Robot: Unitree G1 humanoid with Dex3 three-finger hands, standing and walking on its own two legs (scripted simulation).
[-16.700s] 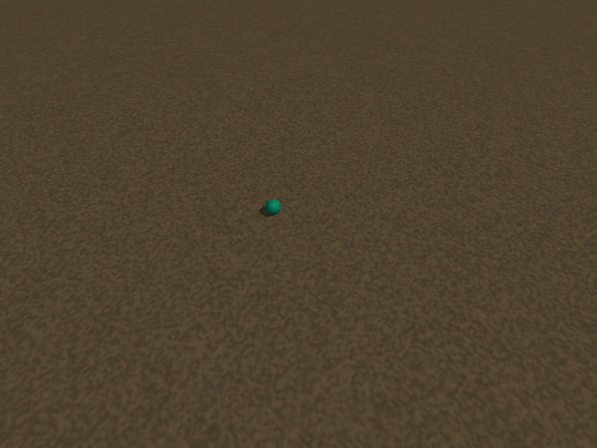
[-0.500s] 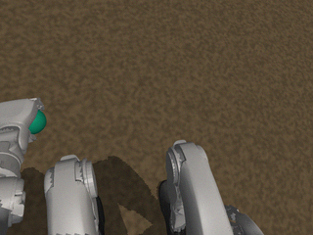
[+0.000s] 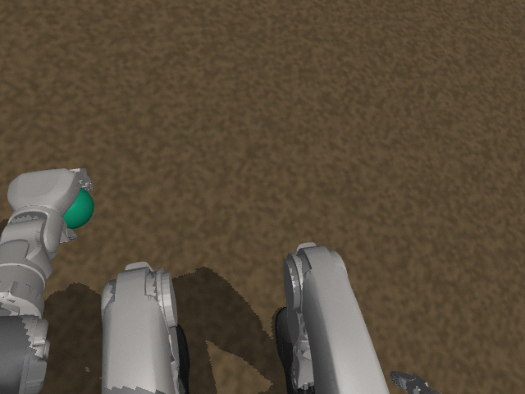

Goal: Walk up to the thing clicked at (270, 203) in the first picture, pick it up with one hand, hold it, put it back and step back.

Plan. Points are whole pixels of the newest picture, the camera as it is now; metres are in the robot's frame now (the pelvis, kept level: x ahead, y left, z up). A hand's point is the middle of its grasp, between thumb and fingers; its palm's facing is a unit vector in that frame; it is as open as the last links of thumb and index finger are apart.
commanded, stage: lift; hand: left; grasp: from above
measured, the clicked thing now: (68, 207) +0.43 +0.29 -0.16
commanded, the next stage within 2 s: hold in 1.42 s
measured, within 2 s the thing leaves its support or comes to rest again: neither
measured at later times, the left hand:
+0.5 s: hand out of the picture +0.36 +0.30 +0.02, palm faces -0.43 -0.09 -0.90, open 9.8 cm
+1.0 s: hand out of the picture +0.35 +0.27 +0.21, palm faces -0.47 -0.11 -0.88, open 9.8 cm
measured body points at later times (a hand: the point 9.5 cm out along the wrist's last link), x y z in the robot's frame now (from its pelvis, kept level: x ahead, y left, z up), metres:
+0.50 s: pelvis +0.00 +0.01 +0.13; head +0.16 +0.05 +0.55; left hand +0.38 +0.30 +0.07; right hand +0.15 -0.25 +0.01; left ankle +0.09 +0.13 -0.33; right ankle +0.10 -0.13 -0.33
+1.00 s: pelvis +0.04 +0.01 +0.30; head +0.12 +0.02 +0.74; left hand +0.37 +0.27 +0.26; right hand +0.17 -0.25 +0.18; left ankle +0.09 +0.13 -0.33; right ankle +0.10 -0.13 -0.33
